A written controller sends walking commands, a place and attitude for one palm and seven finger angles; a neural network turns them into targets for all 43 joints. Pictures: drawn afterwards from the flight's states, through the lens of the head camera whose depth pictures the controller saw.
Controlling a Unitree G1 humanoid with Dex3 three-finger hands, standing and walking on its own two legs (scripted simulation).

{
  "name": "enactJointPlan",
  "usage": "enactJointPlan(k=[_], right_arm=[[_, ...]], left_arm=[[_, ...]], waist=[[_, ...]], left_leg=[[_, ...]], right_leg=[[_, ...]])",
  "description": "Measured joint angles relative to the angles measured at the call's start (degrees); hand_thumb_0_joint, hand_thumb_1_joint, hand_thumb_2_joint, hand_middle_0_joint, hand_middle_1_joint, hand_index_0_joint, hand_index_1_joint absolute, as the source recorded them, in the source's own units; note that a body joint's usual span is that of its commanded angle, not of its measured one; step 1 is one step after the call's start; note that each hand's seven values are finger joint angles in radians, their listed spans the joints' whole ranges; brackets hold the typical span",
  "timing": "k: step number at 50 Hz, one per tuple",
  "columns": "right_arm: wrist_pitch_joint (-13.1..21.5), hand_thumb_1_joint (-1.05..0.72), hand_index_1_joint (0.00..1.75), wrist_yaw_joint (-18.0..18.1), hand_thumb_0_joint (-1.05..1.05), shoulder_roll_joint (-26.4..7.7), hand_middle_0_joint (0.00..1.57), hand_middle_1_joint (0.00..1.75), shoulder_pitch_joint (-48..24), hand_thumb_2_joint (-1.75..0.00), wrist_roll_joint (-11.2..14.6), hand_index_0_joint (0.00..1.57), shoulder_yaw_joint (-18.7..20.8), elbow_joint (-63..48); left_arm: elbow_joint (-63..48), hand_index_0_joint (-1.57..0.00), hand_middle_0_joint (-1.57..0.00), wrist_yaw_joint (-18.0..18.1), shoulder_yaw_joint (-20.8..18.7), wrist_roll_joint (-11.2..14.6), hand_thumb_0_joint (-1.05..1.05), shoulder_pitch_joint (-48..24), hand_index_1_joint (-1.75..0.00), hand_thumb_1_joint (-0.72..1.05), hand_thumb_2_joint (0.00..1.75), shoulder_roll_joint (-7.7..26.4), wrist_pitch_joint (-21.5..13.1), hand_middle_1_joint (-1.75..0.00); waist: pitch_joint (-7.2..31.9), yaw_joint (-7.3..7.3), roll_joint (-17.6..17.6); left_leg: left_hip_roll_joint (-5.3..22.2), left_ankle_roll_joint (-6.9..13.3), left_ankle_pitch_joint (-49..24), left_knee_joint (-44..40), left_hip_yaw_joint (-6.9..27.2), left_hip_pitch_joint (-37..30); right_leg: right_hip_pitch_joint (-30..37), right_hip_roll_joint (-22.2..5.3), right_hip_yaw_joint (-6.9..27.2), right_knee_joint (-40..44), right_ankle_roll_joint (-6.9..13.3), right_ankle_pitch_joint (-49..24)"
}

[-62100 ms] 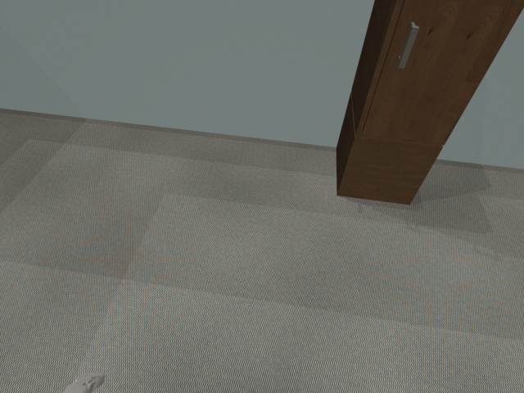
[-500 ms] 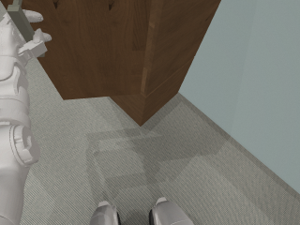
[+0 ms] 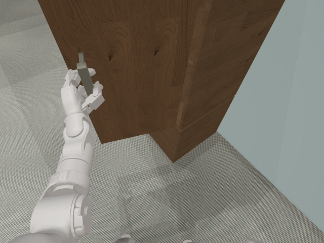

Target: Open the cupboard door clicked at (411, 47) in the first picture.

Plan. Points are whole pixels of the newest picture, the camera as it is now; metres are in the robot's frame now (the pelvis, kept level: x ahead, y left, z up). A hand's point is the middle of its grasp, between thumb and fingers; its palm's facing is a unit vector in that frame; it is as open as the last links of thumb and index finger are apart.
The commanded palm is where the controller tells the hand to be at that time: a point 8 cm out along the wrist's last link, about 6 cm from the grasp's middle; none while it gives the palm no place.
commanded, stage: pull the door open along its arc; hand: left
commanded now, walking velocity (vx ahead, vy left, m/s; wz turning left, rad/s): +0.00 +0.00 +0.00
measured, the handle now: (88, 80) +0.51 +0.19 +0.09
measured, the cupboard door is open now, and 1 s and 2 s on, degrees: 69 85 96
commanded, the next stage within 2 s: open thumb and fingers to let go in 1.26 s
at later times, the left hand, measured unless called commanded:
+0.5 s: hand (102, 91) +0.47 +0.15 +0.09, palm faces +0.47 -0.88 -0.01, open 5.5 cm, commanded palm +0.43 +0.18 +0.09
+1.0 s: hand (116, 118) +0.39 +0.10 +0.09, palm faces +0.35 -0.94 +0.03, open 6.0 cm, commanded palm +0.32 +0.14 +0.09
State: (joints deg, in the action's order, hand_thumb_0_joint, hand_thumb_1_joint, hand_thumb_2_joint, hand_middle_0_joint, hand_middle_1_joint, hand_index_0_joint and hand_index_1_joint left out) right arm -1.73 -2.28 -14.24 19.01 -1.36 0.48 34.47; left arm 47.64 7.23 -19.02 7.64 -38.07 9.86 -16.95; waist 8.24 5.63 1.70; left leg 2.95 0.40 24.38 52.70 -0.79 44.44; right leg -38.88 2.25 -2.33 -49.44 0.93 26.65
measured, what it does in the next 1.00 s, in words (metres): stands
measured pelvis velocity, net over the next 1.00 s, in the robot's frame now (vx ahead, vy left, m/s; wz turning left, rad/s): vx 0.01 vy -0.01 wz -0.02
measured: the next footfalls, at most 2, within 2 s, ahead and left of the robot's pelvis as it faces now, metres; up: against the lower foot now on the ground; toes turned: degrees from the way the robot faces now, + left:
none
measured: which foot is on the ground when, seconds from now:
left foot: down 0.00-1.00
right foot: down 0.00-1.00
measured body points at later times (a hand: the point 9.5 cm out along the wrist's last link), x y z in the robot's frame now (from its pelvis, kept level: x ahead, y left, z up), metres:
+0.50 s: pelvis -0.03 -0.02 -0.01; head +0.06 -0.01 +0.43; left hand +0.44 +0.19 +0.09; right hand -0.06 -0.28 -0.13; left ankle +0.01 +0.11 -0.69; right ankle -0.03 -0.11 -0.69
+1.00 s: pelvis +0.01 -0.01 +0.01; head +0.04 -0.02 +0.46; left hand +0.36 +0.15 +0.09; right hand +0.10 -0.25 -0.10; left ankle +0.01 +0.11 -0.69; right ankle -0.03 -0.11 -0.69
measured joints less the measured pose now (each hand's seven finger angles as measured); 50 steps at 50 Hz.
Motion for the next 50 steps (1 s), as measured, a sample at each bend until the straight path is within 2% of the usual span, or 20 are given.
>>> enactJointPlan(k=[2,5,7,9,15,23,30,35,40,44,50], right_arm=[[0.6,-0.91,0.3,-0.2,0.0,0.5,0.2,0.3,-1.9,-0.9,-1.2,0.2,0.0,0.5],[1.1,-0.91,0.3,-0.6,0.0,1.4,0.2,0.3,-3.6,-0.9,-2.9,0.2,0.0,0.9],[1.2,-0.91,0.3,-0.7,0.0,1.9,0.2,0.3,-4.0,-0.9,-3.6,0.2,-0.1,1.4],[1.2,-0.91,0.3,-0.6,0.0,2.5,0.2,0.3,-3.8,-0.9,-3.9,0.2,-0.2,2.3],[1.1,-0.91,0.3,0.3,0.0,2.9,0.2,0.3,0.3,-0.9,-3.8,0.2,-0.7,5.3],[0.9,-0.91,0.3,0.9,0.0,0.8,0.2,0.3,5.6,-0.9,-3.6,0.2,0.1,8.0],[0.8,-0.91,0.3,0.6,0.01,-0.5,0.2,0.3,7.1,-0.9,-3.5,0.2,1.2,8.1],[0.6,-0.91,0.3,0.0,0.01,-0.2,0.2,0.3,6.6,-0.9,-3.2,0.2,1.5,7.0],[0.5,-0.91,0.3,-0.6,0.01,0.5,0.2,0.3,5.1,-0.9,-2.7,0.2,1.6,5.4],[0.3,-0.91,0.3,-1.1,0.01,1.3,0.2,0.3,3.2,-0.9,-2.3,0.2,1.5,3.6],[-0.2,-0.91,0.3,-1.6,0.01,2.3,0.2,0.3,-0.5,-0.9,-1.6,0.2,1.0,0.2]], left_arm=[[1.9,-0.39,-0.37,6.4,-0.5,-3.1,-0.02,-3.0,-1.35,0.68,0.78,-1.4,-0.2,-1.35],[4.8,-0.39,-0.38,15.1,-0.1,-9.1,-0.02,-6.4,-1.35,0.7,0.8,-2.0,-0.7,-1.35],[6.7,-0.39,-0.38,18.5,0.2,-11.6,-0.02,-7.9,-1.35,0.73,0.82,-1.6,-1.2,-1.35],[8.7,-0.37,-0.39,20.0,0.0,-12.0,-0.02,-9.3,-1.35,0.74,0.83,-1.0,-1.7,-1.35],[14.5,-0.35,-0.37,19.1,-0.7,-10.8,-0.02,-11.6,-1.35,0.75,0.84,1.6,-4.1,-1.35],[18.6,-0.36,-0.37,17.7,-2.2,-10.1,-0.02,-12.8,-1.35,0.75,0.85,4.6,-6.8,-1.35],[17.7,-0.36,-0.36,17.0,-2.6,-9.3,-0.01,-10.9,-1.35,0.76,0.84,5.0,-7.7,-1.35],[13.4,-0.35,-0.36,16.5,-1.6,-8.7,-0.01,-6.5,-1.34,0.76,0.82,3.0,-8.0,-1.35],[5.1,-0.35,-0.36,16.4,1.3,-7.8,-0.01,1.1,-1.33,0.76,0.8,-0.9,-6.9,-1.35],[-4.1,-0.35,-0.37,16.2,5.3,-6.8,-0.01,9.2,-1.33,0.75,0.78,-4.7,-4.9,-1.35],[-19.8,-0.35,-0.36,16.5,13.7,-6.2,0.0,22.9,-1.32,0.71,0.74,-10.2,-0.4,-1.34]], waist=[[0.0,-0.01,-0.2],[0.5,0.35,-0.1],[0.7,0.73,0.2],[0.5,1.1,0.4],[-0.2,1.9,0.4],[-1.0,3.53,0.7],[-0.8,3.84,0.6],[-0.3,2.99,0.6],[0.4,1.4,0.9],[1.0,-0.22,1.0],[0.9,-2.38,0.8]], left_leg=[[-0.3,-0.1,-0.1,1.1,0.4,1.5],[-0.6,-0.3,-0.3,2.8,0.9,4.3],[-0.6,-0.4,-0.5,3.6,1.0,5.6],[-0.6,-0.5,-0.7,3.8,1.1,6.1],[-0.3,-1.0,-1.8,2.7,1.4,5.6],[0.2,-1.3,-2.9,1.0,1.7,5.1],[0.5,-1.2,-3.3,-0.4,0.8,4.0],[0.7,-1.1,-3.0,-1.6,0.0,1.9],[0.6,-0.8,-2.4,-2.9,-0.8,-1.1],[0.4,-0.6,-1.9,-4.3,-1.5,-4.3],[-0.1,-0.6,-1.3,-6.5,-2.1,-9.8]], right_leg=[[-1.6,-0.3,-0.5,-1.6,0.1,0.4],[-4.4,-0.6,-0.9,-3.9,0.4,0.8],[-5.8,-0.7,-1.1,-5.1,0.5,0.9],[-6.4,-0.6,-1.2,-5.6,0.7,0.9],[-6.1,-0.3,-1.5,-4.8,1.2,0.0],[-5.6,0.3,-1.6,-2.9,1.6,-1.4],[-4.9,0.6,-0.8,-1.5,1.5,-2.1],[-3.0,0.7,0.1,-0.3,1.3,-2.2],[-0.1,0.7,0.9,1.2,1.0,-1.9],[2.8,0.4,1.6,2.5,0.8,-1.6],[8.0,0.0,2.1,4.4,0.6,-0.9]])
